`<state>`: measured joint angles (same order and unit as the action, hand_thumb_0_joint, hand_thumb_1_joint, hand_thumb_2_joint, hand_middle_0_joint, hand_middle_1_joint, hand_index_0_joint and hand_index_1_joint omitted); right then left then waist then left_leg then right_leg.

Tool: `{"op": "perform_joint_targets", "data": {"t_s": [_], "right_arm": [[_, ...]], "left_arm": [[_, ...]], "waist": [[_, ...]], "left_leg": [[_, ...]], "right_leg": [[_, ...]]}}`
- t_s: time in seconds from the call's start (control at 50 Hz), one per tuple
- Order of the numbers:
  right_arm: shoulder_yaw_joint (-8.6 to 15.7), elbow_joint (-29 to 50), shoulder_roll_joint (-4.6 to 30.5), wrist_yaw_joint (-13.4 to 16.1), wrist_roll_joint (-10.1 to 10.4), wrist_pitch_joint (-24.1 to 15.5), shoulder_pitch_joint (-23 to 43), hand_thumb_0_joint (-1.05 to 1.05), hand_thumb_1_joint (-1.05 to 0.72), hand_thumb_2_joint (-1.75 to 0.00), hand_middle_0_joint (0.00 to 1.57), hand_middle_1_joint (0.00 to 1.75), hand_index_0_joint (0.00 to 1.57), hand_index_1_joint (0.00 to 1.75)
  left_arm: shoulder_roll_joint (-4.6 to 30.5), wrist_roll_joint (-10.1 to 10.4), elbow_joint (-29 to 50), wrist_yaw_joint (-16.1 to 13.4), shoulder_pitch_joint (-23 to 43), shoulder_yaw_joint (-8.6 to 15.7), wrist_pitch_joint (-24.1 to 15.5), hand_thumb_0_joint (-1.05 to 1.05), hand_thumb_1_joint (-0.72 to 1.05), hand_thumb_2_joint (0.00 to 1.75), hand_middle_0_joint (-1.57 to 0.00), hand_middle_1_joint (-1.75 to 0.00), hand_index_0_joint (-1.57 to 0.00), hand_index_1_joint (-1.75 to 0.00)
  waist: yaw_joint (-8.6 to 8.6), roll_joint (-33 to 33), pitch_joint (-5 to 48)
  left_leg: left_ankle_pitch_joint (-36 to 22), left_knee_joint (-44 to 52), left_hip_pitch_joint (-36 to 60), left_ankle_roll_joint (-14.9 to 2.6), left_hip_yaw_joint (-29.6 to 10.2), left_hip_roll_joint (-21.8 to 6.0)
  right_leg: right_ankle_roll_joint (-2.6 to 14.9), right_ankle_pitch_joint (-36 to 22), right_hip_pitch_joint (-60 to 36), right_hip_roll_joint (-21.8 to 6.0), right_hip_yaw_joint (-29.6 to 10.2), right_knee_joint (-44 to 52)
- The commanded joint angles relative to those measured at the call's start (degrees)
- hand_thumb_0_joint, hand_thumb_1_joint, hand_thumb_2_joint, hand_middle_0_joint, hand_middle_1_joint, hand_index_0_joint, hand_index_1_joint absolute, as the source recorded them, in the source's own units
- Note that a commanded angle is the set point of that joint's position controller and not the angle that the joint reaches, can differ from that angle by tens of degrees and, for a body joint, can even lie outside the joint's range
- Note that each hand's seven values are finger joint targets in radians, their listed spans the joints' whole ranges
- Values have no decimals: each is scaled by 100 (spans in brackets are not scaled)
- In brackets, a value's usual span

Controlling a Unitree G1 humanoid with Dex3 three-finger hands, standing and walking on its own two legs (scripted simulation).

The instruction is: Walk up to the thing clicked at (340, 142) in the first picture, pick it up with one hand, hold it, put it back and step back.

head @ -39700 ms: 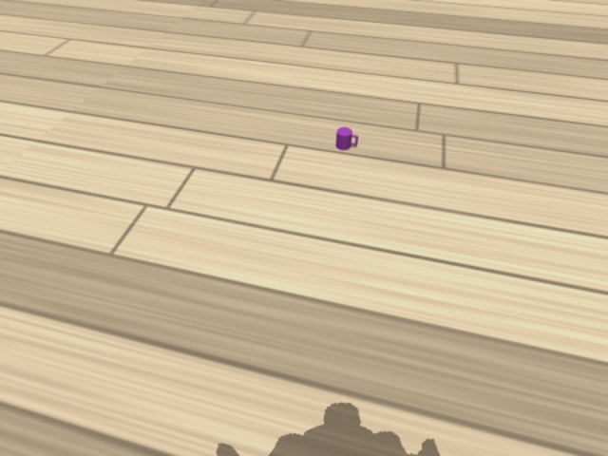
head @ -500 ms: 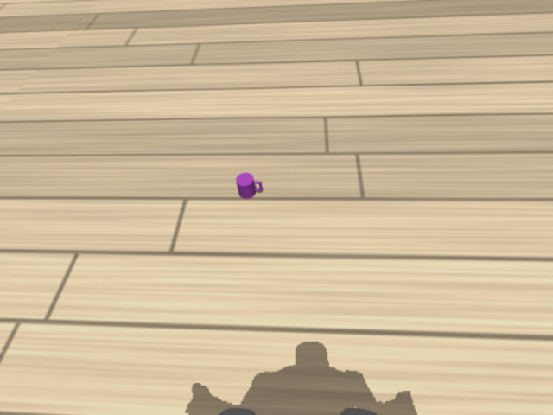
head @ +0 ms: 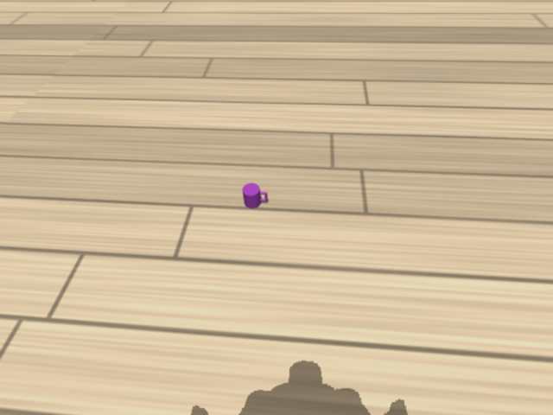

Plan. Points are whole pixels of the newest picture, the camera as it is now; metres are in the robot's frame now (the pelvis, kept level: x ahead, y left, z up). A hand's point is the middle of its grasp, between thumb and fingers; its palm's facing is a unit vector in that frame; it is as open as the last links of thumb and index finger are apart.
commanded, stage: step back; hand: left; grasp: from above
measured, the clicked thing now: (255, 196) +1.14 +0.16 -0.72
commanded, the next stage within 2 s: stand in 0.40 s
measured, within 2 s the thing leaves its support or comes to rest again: neither
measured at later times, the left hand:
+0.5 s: hand (124, 407) +0.16 +0.27 -0.14, palm faces -0.02 -0.93 -0.35, open 7.3 cm
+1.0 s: hand out of the picture +0.09 +0.26 -0.14, palm faces -0.04 -0.94 -0.34, open 7.3 cm
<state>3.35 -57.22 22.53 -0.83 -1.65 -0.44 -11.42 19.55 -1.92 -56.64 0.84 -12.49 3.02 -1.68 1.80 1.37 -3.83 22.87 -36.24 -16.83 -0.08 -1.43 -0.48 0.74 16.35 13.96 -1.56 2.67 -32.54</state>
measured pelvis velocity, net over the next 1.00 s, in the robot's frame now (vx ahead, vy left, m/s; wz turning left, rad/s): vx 0.02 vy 0.01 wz -0.02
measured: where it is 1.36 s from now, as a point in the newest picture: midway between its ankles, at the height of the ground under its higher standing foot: outside the picture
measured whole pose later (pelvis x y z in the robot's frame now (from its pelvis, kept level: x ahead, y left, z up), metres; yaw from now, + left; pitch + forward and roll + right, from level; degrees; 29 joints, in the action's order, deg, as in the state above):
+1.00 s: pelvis +0.02 +0.01 +0.02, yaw -1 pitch -2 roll +0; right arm 0.4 -66.1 19.9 -0.6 -0.6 -0.6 -5.3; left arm 19.7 -0.6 -66.6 0.5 -6.1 0.4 -0.6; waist -0.1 0.5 -3.9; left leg 8.5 -17.8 -7.0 0.6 0.4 -0.7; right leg -0.9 10.0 5.6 -1.2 0.9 -17.9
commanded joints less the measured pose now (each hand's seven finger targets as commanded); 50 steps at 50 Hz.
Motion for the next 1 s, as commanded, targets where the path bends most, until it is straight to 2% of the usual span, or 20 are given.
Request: {"op": "perform_joint_targets", "data": {"t_s": [0.0, 0.02, 0.04, 0.06, 0.08, 0.12, 0.16, 0.2, 0.24, 0.3, 0.36, 0.38, 0.42, 0.48, 0.5, 0.6, 0.66, 0.78, 0.92, 0.98], "right_arm": [[285, 200, 942, 110, -84, -203, -165, 0, -90, -90, 20, 30, 20, 30], [286, 307, 1198, 125, -90, -233, 203, 0, -90, -90, 20, 30, 20, 30], [285, 368, 1394, 107, -33, -222, 502, 0, -90, -90, 20, 30, 20, 30], [260, 374, 1327, 88, -28, -201, 670, 0, -90, -90, 20, 30, 20, 30], [199, 341, 1219, 84, -15, -183, 784, 0, -90, -90, 20, 30, 20, 30], [124, 300, 1038, 84, 27, -181, 922, 0, -90, -90, 20, 30, 20, 30], [95, 204, 915, 99, 68, -177, 739, 0, -90, -90, 20, 30, 20, 30], [113, 53, 932, 119, 55, -188, 643, 0, -90, -90, 20, 30, 20, 30], [122, 10, 958, 125, 84, -189, 743, 0, -90, -90, 20, 30, 20, 30], [124, -55, 925, 145, 112, -169, 762, 0, -90, -90, 20, 30, 20, 30], [133, -98, 901, 162, 108, -153, 841, 0, -90, -90, 20, 30, 20, 30], [36, -129, 976, 159, 132, -179, 831, 0, -90, -90, 20, 30, 20, 30], [25, -165, 972, 151, 137, -197, 923, 0, -90, -90, 20, 30, 20, 30], [-10, -229, 940, 151, 138, -194, 1009, 0, -90, -90, 20, 30, 20, 30], [-32, -234, 938, 141, 136, -193, 1057, 0, -90, -90, 20, 30, 20, 30], [-44, -305, 903, 130, 137, -192, 1113, 0, -90, -90, 20, 30, 20, 30], [-52, -338, 924, 125, 129, -196, 1208, 0, -90, -90, 20, 30, 20, 30], [-55, -398, 904, 103, 122, -178, 1153, 0, -90, -90, 20, 30, 20, 30], [-69, -455, 939, 78, 108, -170, 1060, 0, -90, -90, 20, 30, 20, 30], [-84, -502, 946, 87, 102, -178, 908, 0, -90, -90, 20, 30, 20, 30]], "left_arm": [[1194, 83, 538, -70, 536, 168, -74, 0, 90, 90, -20, -30, -20, -30], [971, 157, 506, -57, 439, 92, -36, 0, 90, 90, -20, -30, -20, -30], [1208, 173, 345, -77, 366, 161, 4, 0, 90, 90, -20, -30, -20, -30], [1257, 133, 257, -76, 345, 175, -15, 0, 90, 90, -20, -30, -20, -30], [1190, 113, 213, -77, 334, 159, -45, 0, 90, 90, -20, -30, -20, -30], [1313, 124, 76, -113, 174, 172, -137, 0, 90, 90, -20, -30, -20, -30], [1535, 115, 48, -135, 389, 214, -174, 0, 90, 90, -20, -30, -20, -30], [1479, 160, 83, -160, 578, 182, -175, 0, 90, 90, -20, -30, -20, -30], [1400, 168, 39, -182, 626, 145, -150, 0, 90, 90, -20, -30, -20, -30], [1379, 153, -24, -199, 671, 143, -130, 0, 90, 90, -20, -30, -20, -30], [1345, 150, -34, -208, 788, 122, -101, 0, 90, 90, -20, -30, -20, -30], [1158, 197, -174, -186, 830, 17, -58, 0, 90, 90, -20, -30, -20, -30], [1187, 204, -204, -180, 886, 1, -26, 0, 90, 90, -20, -30, -20, -30], [1225, 179, -268, -180, 1002, -8, -15, 0, 90, 90, -20, -30, -20, -30], [1212, 181, -302, -167, 1048, -24, -24, 0, 90, 90, -20, -30, -20, -30], [1215, 157, -408, -149, 1139, -39, -42, 0, 90, 90, -20, -30, -20, -30], [1197, 162, -473, -134, 1147, -41, -19, 0, 90, 90, -20, -30, -20, -30], [1238, 120, -582, -111, 1110, -49, -27, 0, 90, 90, -20, -30, -20, -30], [1246, 129, -637, -99, 982, -52, -43, 0, 90, 90, -20, -30, -20, -30], [1295, 132, -635, -101, 992, -43, -46, 0, 90, 90, -20, -30, -20, -30]], "waist": [[-306, -235, 520], [-174, 406, 488], [-84, 433, 356], [-36, 239, 240], [31, 238, 161], [80, 346, 368], [-123, 27, 529], [-174, 28, 703], [-146, 30, 759], [-143, -157, 989], [-144, -115, 999], [-155, -155, 925], [-161, -117, 828], [-139, -63, 894], [-145, -40, 824], [-165, -124, 824], [-122, 14, 664], [-168, -135, 490], [-172, -119, 457], [-211, -168, 557]], "left_leg": [[-896, 1396, 1230, -146, -508, -441], [19, 1908, 934, -487, -1676, -1191], [862, 2073, 125, -909, -1898, -1587], [765, 1998, -232, -923, -1679, -1528], [281, 1831, -263, -731, -1290, -1307], [-972, 1273, -77, -325, -627, -803], [-1523, 908, 116, -141, -271, -488], [-2333, 923, 631, -156, -241, -542], [-2820, 949, 721, -242, -270, -641], [-3285, 865, 903, -278, -183, -677], [-3370, 942, 931, -248, -148, -672], [-3626, 1239, 994, -277, -441, -802], [-3673, 1378, 1170, -253, -420, -800], [-3648, 1506, 1330, -168, -360, -779], [-3470, 1574, 1186, -168, -373, -772], [-3088, 1784, 1300, -107, -285, -747], [-2546, 2009, 1150, -78, -310, -729], [-1627, 2184, 1104, -81, -356, -704], [-1293, 2188, 1055, -85, -381, -669], [-1660, 2148, 1113, -87, -401, -714]], "right_leg": [[341, -435, 806, -612, -795, 246], [89, 379, 1008, -121, -513, -103], [41, 1028, 363, 33, -279, -411], [68, 952, -53, 0, -317, -322], [100, 607, -234, -8, -327, 153], [167, -667, -629, -245, -640, 723], [281, -1420, -729, -586, -1047, 809], [271, -1990, -627, -610, -952, 668], [197, -2167, -735, -494, -744, 635], [177, -2501, -925, -481, -664, 538], [172, -2453, -944, -477, -632, 479], [64, -2475, -955, -469, -626, 673], [-1, -2288, -912, -457, -642, 890], [7, -2344, -1043, -519, -613, 1050], [-35, -2219, -1146, -529, -645, 1188], [-30, -2098, -1202, -579, -649, 1428], [-33, -1597, -1130, -562, -659, 1552], [-12, -914, -818, -568, -701, 1781], [-12, -717, -692, -581, -742, 1865], [12, -1000, -780, -604, -762, 1786]]}}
